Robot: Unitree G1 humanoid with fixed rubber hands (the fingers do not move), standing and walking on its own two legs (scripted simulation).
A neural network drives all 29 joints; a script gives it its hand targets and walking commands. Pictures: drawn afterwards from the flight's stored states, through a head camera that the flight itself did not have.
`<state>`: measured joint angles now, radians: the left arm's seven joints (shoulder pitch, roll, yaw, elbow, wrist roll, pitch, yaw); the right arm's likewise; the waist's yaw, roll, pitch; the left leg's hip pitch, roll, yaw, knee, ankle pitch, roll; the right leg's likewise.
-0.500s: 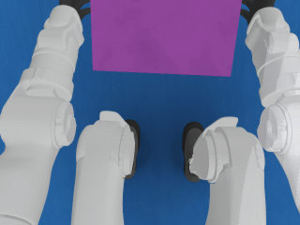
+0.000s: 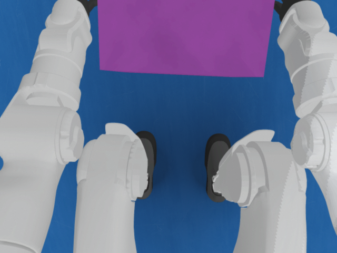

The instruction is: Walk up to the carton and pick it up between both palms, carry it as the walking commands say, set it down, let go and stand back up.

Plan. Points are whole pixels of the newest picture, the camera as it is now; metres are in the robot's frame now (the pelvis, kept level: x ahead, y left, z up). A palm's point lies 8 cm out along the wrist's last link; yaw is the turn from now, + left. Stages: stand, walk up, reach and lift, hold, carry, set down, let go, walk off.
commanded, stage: set down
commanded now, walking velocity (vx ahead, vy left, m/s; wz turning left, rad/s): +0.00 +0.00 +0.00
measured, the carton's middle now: (183, 9) +0.55 +0.02 -0.25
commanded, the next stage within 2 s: none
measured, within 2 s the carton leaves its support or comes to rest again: neither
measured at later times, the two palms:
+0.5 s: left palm (63, 6) +0.52 +0.23 -0.17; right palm (305, 11) +0.53 -0.19 -0.17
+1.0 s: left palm out of the picture +0.54 +0.25 -0.09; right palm out of the picture +0.55 -0.21 -0.09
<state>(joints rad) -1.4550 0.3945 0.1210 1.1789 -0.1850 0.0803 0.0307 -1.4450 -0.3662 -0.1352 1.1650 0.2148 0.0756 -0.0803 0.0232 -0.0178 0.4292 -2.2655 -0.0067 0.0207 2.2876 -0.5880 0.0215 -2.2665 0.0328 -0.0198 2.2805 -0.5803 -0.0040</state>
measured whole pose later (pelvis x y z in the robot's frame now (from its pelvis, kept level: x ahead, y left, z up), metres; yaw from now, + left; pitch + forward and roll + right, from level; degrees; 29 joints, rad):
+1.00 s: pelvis +0.00 +0.00 +0.04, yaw +0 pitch +38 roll -1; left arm -1.31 0.49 0.16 0.97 -0.22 0.14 0.02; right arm -1.29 -0.45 -0.17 0.95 0.22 0.14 -0.06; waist 0.02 -0.01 0.26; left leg -2.24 0.00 0.02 2.15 -0.58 0.03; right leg -2.23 0.01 -0.03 2.15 -0.58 -0.01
